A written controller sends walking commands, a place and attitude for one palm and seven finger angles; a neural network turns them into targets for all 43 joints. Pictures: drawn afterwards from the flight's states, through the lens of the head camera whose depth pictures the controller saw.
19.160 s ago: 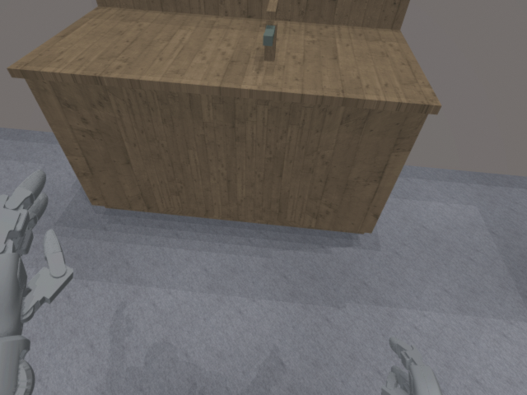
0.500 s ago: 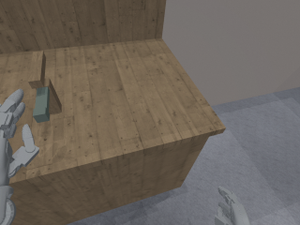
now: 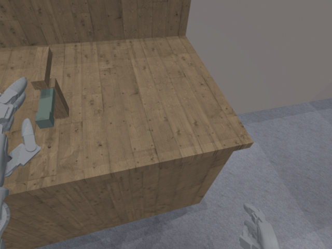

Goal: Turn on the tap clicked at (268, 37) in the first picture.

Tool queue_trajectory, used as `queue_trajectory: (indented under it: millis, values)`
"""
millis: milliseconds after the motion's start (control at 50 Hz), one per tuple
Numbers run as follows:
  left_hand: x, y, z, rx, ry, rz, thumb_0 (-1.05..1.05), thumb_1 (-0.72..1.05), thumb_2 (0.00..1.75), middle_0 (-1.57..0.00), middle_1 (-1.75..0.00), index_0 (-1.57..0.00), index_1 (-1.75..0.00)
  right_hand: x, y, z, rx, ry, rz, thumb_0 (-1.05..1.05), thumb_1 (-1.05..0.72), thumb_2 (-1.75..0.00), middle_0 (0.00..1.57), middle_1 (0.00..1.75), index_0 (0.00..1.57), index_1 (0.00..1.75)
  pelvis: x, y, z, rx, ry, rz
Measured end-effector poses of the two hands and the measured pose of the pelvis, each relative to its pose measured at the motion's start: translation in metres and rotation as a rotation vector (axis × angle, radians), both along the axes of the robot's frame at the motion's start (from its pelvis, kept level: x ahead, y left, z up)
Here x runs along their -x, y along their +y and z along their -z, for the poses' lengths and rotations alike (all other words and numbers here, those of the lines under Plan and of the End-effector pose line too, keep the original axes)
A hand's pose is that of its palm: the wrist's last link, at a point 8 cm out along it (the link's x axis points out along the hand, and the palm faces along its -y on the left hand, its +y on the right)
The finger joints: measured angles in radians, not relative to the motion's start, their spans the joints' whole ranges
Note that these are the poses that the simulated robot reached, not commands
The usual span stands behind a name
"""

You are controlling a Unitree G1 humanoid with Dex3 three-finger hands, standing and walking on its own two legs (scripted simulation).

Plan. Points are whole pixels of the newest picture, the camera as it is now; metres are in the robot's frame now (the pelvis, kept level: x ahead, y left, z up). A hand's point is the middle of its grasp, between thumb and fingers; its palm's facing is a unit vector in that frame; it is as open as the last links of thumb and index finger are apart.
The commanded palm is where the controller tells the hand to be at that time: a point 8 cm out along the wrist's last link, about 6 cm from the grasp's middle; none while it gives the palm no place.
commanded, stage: come to a stop and stand still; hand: left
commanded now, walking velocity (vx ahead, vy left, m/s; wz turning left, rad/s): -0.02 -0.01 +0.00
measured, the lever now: (45, 119) +0.33 +0.32 +0.10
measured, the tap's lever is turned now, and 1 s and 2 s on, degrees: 0 0 0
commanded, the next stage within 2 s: look again from close up in 0.84 s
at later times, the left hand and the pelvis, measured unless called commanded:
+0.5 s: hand (36, 158) +0.21 +0.26 +0.16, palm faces +0.42 -0.86 -0.30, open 7.4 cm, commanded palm +0.16 +0.28 +0.17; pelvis +0.00 +0.00 +0.00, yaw -1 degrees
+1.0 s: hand (43, 159) +0.22 +0.25 +0.15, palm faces +0.38 -0.86 -0.35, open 7.4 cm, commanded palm +0.16 +0.28 +0.17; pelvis +0.00 +0.00 +0.00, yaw +0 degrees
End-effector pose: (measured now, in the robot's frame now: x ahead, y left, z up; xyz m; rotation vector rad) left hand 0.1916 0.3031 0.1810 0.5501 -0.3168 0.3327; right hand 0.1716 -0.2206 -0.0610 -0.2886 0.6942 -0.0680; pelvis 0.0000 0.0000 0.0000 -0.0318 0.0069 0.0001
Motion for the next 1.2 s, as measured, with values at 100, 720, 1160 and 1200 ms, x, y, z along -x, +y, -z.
queue_trajectory:
  millis: [100,720,1160,1200]
  values:
    - [-0.012,0.013,-0.012,0.041,-0.097,-0.024,0.02,0.89,0.90,-0.21,-0.30,-0.21,-0.30,0.002,0.003,0.000,-0.050,-0.025,-0.013,0.02,-0.90,-0.89,0.21,0.30,0.20,0.30,0.005,0.001,0.001,-0.010,0.003,0.028]
    - [0.013,-0.012,0.012,0.123,0.001,0.025,0.02,0.89,0.90,-0.21,-0.30,-0.21,-0.30,0.001,0.006,-0.007,-0.040,-0.055,0.010,0.01,-0.90,-0.89,0.21,0.30,0.20,0.30,0.002,0.002,-0.001,-0.004,-0.015,0.008]
    - [0.014,-0.014,0.013,0.134,0.030,0.009,0.02,0.89,0.90,-0.21,-0.30,-0.21,-0.30,0.002,0.000,-0.003,-0.030,-0.017,0.029,0.02,-0.90,-0.89,0.21,0.30,0.20,0.30,-0.001,0.001,-0.002,-0.003,-0.017,0.005]
    - [0.014,-0.013,0.013,0.133,0.031,0.007,0.02,0.89,0.90,-0.21,-0.30,-0.21,-0.30,0.002,0.000,-0.003,-0.030,-0.016,0.030,0.02,-0.90,-0.89,0.21,0.30,0.20,0.30,-0.001,0.001,-0.002,-0.003,-0.017,0.004]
